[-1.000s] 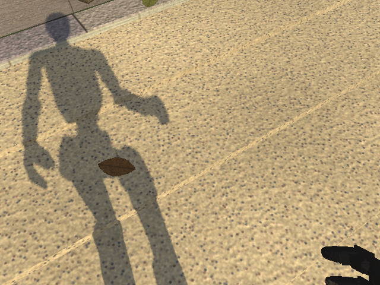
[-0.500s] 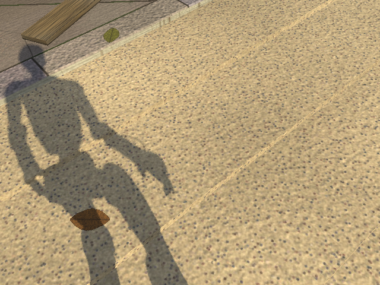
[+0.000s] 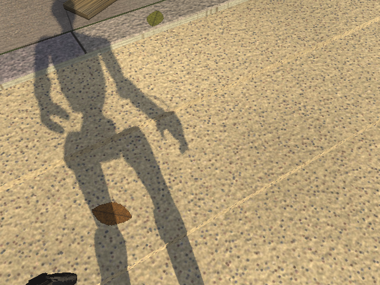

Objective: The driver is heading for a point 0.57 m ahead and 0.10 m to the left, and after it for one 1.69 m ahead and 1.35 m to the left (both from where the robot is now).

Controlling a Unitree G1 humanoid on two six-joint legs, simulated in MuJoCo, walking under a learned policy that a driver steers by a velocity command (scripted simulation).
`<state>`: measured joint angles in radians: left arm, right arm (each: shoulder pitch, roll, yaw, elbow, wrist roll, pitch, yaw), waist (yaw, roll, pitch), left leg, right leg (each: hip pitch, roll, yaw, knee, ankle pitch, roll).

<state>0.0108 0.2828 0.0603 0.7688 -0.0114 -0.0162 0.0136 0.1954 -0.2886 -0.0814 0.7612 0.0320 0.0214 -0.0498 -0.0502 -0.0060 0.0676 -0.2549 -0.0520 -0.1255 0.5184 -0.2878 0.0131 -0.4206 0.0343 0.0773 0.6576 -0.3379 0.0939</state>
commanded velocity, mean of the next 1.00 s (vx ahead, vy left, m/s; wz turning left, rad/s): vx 0.14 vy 0.00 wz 0.45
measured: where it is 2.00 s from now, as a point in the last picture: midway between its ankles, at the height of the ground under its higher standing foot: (119, 250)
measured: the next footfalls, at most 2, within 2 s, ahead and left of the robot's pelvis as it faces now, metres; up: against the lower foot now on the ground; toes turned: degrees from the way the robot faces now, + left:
right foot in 0.06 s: +0.12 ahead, -0.12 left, +0.00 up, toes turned +8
left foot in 0.46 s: +0.06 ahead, +0.13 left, +0.00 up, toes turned +19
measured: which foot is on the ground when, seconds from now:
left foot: down 0.00-0.08, up 0.10-0.44, down 0.46-0.90, up 0.92-1.00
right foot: up 0.00-0.04, down 0.06-0.44, up 0.46-0.88, down 0.90-1.00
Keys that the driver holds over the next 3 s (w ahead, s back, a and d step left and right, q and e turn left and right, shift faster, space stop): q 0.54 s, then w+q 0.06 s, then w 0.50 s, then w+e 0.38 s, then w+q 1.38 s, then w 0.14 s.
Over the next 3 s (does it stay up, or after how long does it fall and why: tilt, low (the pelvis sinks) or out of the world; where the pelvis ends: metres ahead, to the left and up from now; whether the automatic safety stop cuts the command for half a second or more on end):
stays up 0.94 0.62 0.06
